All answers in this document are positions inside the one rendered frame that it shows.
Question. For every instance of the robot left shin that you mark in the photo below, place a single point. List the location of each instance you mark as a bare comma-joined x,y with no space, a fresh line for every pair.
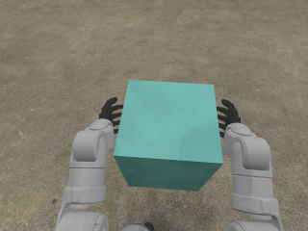
139,223

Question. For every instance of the left robot upper arm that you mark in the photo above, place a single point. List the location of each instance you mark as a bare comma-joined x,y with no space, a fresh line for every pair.
83,221

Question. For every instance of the robot right hand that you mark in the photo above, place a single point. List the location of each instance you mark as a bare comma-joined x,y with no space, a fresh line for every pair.
232,115

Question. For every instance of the left robot forearm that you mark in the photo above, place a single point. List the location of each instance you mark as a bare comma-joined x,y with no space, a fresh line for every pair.
85,185

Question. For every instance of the robot left hand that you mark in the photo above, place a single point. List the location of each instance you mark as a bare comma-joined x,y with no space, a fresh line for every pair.
106,112

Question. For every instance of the right robot forearm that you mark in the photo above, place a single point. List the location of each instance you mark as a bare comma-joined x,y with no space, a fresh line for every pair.
252,193

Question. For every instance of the carton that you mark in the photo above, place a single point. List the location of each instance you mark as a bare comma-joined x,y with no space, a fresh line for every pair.
168,136

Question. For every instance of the right robot upper arm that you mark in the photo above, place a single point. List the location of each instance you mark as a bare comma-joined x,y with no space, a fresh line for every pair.
242,225

